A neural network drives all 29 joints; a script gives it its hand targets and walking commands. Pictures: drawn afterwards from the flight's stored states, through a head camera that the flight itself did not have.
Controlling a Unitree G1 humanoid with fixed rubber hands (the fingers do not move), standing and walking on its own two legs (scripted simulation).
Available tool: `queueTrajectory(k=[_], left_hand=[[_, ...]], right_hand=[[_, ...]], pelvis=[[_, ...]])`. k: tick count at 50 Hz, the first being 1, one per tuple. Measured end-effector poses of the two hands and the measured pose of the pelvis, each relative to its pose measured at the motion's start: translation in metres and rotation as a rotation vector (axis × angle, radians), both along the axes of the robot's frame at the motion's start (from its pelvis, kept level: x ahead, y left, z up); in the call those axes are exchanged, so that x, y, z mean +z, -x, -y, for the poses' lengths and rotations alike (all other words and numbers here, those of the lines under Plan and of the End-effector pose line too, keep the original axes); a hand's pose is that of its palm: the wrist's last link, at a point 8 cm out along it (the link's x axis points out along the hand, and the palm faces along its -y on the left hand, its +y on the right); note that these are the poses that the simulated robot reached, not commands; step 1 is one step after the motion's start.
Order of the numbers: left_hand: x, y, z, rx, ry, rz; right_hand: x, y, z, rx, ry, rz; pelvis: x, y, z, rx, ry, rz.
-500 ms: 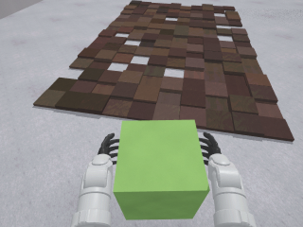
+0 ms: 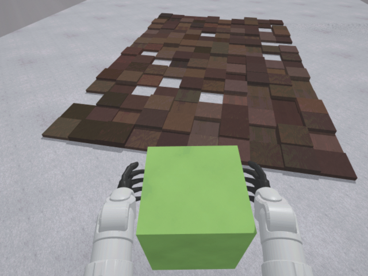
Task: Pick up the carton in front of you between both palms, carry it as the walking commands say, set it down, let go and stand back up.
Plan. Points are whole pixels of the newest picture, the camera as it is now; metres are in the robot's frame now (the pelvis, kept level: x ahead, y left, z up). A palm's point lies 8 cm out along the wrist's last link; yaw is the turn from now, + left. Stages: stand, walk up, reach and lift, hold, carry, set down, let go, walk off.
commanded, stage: hold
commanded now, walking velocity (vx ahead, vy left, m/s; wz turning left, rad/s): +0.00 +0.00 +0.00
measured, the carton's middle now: (193, 210) +0.28 +0.00 -0.02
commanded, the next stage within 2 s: carry in 0.56 s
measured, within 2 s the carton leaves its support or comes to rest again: neither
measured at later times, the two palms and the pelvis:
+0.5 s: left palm (125, 194) +0.28 +0.15 +0.05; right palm (261, 194) +0.28 -0.15 +0.05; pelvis -0.01 +0.00 +0.00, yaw +0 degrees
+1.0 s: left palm (138, 151) +0.39 +0.14 +0.08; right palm (258, 152) +0.39 -0.16 +0.08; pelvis +0.11 -0.01 -0.01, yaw -3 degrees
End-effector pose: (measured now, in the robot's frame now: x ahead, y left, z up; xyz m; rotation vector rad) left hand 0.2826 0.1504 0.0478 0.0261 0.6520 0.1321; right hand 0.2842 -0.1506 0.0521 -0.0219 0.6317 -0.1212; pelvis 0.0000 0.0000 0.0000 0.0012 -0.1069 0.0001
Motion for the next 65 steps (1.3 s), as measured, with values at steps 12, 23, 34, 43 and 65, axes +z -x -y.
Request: queueTrajectory(k=[12, 23, 34, 43, 65], left_hand=[[-0.002, 0.004, -0.001, 0.004, 0.008, -0.019], [-0.001, 0.001, -0.001, 0.004, 0.01, -0.013], [0.004, -0.012, 0.005, -0.003, 0.004, 0.013], [0.022, -0.056, 0.03, 0.003, 0.022, -0.003], [0.032, -0.276, 0.078, -0.016, 0.046, -0.007]], right_hand=[[-0.002, 0.005, 0.0, -0.008, -0.009, -0.02], [-0.001, 0.002, -0.001, -0.01, -0.01, -0.014], [0.002, -0.009, 0.005, -0.017, -0.01, 0.012], [0.019, -0.048, 0.029, -0.044, -0.031, -0.004], [0.025, -0.255, 0.077, -0.127, -0.093, -0.007]], pelvis=[[-0.002, 0.01, -0.001, -0.003, 0.0, 0.016], [-0.002, 0.009, -0.001, -0.004, 0.0, 0.016], [-0.007, -0.004, 0.002, -0.037, -0.006, -0.088], [-0.007, -0.053, 0.018, -0.007, -0.012, -0.171], [-0.025, -0.279, 0.059, -0.026, 0.021, -0.179]])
